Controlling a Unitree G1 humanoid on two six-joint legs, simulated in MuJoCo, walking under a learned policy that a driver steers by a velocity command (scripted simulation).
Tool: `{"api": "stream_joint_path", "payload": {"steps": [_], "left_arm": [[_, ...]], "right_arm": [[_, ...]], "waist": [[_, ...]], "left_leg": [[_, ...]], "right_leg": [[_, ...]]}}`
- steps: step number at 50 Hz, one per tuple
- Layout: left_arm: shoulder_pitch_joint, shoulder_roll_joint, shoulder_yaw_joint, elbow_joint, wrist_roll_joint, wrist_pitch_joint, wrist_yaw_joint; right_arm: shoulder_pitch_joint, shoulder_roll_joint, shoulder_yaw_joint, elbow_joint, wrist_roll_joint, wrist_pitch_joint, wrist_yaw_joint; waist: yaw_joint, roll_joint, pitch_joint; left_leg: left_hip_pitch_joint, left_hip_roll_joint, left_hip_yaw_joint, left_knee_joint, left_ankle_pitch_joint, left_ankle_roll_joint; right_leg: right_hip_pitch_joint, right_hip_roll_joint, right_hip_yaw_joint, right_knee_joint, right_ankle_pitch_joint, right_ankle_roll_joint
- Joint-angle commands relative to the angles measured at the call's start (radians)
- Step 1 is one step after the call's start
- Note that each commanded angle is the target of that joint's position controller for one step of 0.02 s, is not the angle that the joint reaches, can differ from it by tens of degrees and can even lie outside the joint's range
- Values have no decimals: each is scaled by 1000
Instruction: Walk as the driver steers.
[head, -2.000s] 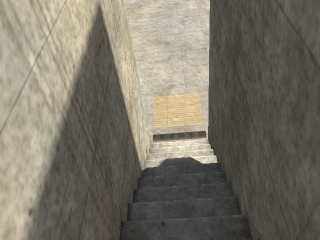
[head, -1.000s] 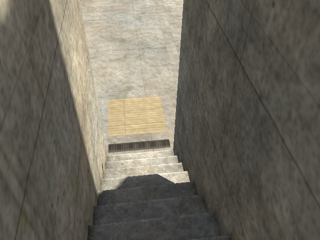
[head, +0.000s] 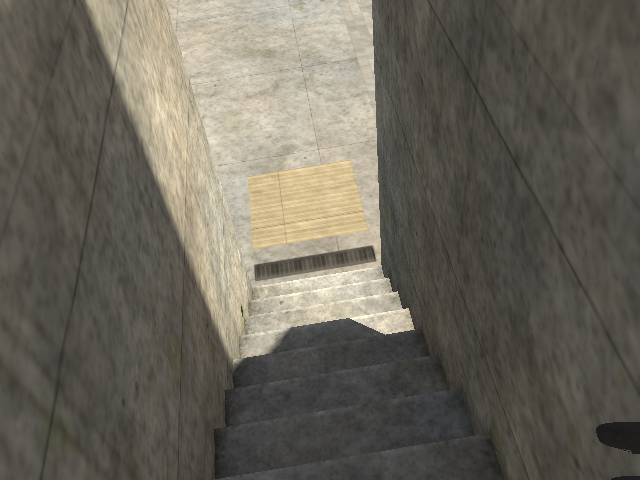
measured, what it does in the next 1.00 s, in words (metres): steps on the spot: left foot 0.19 m lower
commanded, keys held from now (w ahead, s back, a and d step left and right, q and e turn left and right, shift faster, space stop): no key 1.00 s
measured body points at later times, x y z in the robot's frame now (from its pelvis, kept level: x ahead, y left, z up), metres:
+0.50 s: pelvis +0.05 +0.09 -0.11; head +0.04 +0.14 +0.33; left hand +0.18 +0.29 -0.27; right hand +0.02 -0.13 -0.24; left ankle +0.08 +0.16 -0.84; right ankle +0.08 -0.10 -0.58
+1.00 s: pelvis +0.01 +0.03 -0.09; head -0.02 +0.04 +0.36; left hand +0.21 +0.24 -0.19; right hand +0.01 -0.23 -0.22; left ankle +0.08 +0.15 -0.84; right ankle -0.07 -0.08 -0.54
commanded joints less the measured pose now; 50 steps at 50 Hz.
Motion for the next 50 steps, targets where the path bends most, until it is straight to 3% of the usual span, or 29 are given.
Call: {"api": "stream_joint_path", "payload": {"steps": [1,2,4,6,7,8,10,11,12,13,14,15,16,17,18,19,20,23,25,28,33,34,36,38,40,41,43,48,50], "left_arm": [[-65,130,45,-75,9,-44,-7],[-113,152,56,-86,4,-38,-6],[-100,153,60,-85,2,-39,-10],[-99,142,61,-80,1,-39,-9],[-118,126,54,-81,5,-38,-16],[-173,102,39,-70,6,-18,-11],[-234,84,30,-74,-15,-6,6],[-156,117,57,-67,-24,-2,-17],[-145,121,75,-38,-26,4,-53],[-90,32,63,-79,-43,4,-91],[-61,-1,48,-113,-37,5,-83],[-79,-6,38,-128,2,16,-71],[-96,20,41,-136,29,27,-65],[-132,29,40,-155,50,46,-59],[-212,106,63,-155,41,71,-57],[-246,134,74,-145,31,88,-72],[-228,104,69,-131,14,103,-81],[-193,68,66,-88,10,126,-82],[-220,24,56,-85,3,136,-87],[-227,16,53,-80,5,142,-87],[-226,33,57,-69,-9,129,-86],[-239,63,64,-93,-21,115,-84],[-287,84,69,-125,-17,95,-72],[-292,54,56,-147,-1,88,-64],[-294,30,44,-162,3,95,-64],[-274,10,37,-154,-8,106,-61],[-253,12,22,-165,-24,98,-53],[-354,35,4,-245,-49,95,-30],[-354,36,-7,-274,-33,111,-17]], "right_arm": [[-55,-41,-6,-66,-15,-16,1],[-79,-21,1,-82,-2,-28,9],[-114,-23,5,-103,15,-38,18],[-89,-12,13,-86,21,-39,25],[-64,4,22,-82,38,-34,33],[82,30,17,-17,47,-54,20],[268,27,15,61,52,-52,14],[328,33,18,88,60,-68,16],[469,20,9,150,40,-63,25],[564,-6,31,164,9,-104,42],[522,-18,36,148,29,-116,42],[451,-53,23,128,63,-122,33],[406,-22,33,111,82,-125,28],[352,-38,36,101,97,-129,6],[312,29,62,97,87,-119,-4],[301,69,89,103,76,-107,-8],[309,80,100,109,65,-106,-9],[426,63,104,149,83,-120,0],[479,107,128,176,95,-126,-3],[564,111,133,212,89,-128,-15],[614,109,127,243,72,-133,-15],[620,58,106,248,59,-136,-8],[620,32,76,230,50,-141,13],[612,41,68,219,42,-133,9],[621,61,68,214,39,-131,1],[614,76,73,215,43,-133,-8],[584,4,43,192,48,-120,-8],[514,-29,26,144,30,-98,-44],[494,-79,9,128,20,-86,-45]], "waist": [[-6,-123,-16],[-20,-171,-29],[-6,-173,-39],[-5,-176,-37],[-13,-222,-29],[-76,-207,-84],[-162,-105,-36],[-136,-44,8],[-183,-23,-37],[-139,50,-132],[-82,65,-119],[-51,87,-116],[-43,69,-115],[-34,139,-132],[-33,33,-47],[-39,-43,-24],[-25,-27,-9],[-54,41,-10],[-70,4,3],[-104,33,13],[-135,35,20],[-151,140,13],[-168,69,-4],[-159,-4,-32],[-163,-42,-67],[-149,-29,-84],[-140,63,-100],[-170,30,-87],[-169,72,-99]], "left_leg": [[-91,32,-46,-177,106,-19],[-64,43,-52,-262,142,-14],[18,92,-48,-387,207,-17],[121,148,-33,-523,254,-9],[177,179,-13,-645,293,-2],[404,205,67,-611,370,3],[660,214,190,-814,419,25],[729,261,164,-1104,421,79],[986,332,83,-1034,435,130],[1115,412,86,-634,850,123],[966,472,38,-519,998,193],[849,487,-14,-542,786,238],[749,470,-45,-577,586,251],[610,607,-321,-733,178,360],[482,584,-331,-813,5,331],[425,517,-295,-824,-84,261],[389,478,-250,-798,-72,237],[414,383,-156,-742,59,205],[419,365,-157,-740,-139,201],[493,368,-211,-773,-215,202],[560,406,-246,-810,-197,258],[560,425,-210,-806,19,286],[581,446,-195,-780,234,366],[611,449,-178,-739,298,413],[616,445,-182,-750,233,419],[605,443,-173,-748,191,413],[584,495,-168,-834,339,437],[521,449,-54,-904,403,411],[505,462,-41,-934,413,406]], "right_leg": [[151,-100,355,-379,44,-116],[154,-100,342,-377,59,-119],[148,-122,337,-378,66,-141],[109,-122,328,-346,60,-154],[95,-110,270,-345,79,-154],[-26,-86,210,-263,109,-151],[-164,-26,107,-130,164,-113],[-102,49,10,-19,216,-96],[-264,148,-62,300,106,-77],[-457,173,-20,670,-166,-79],[-543,174,118,828,-100,-95],[-596,159,166,905,41,-78],[-623,160,190,954,152,-55],[-612,135,237,951,219,-5],[-608,126,261,928,308,36],[-544,135,262,874,348,65],[-509,139,252,843,353,77],[-475,173,207,873,322,74],[-491,159,202,740,383,94],[-502,134,188,651,341,110],[-454,96,185,515,288,102],[-422,115,95,649,108,72],[-435,122,95,783,45,21],[-463,103,116,800,82,7],[-450,110,115,832,103,11],[-438,113,133,828,114,13],[-387,87,-9,918,-138,-24],[-252,41,-68,816,-111,-34],[-207,48,-57,838,-195,-21]]}}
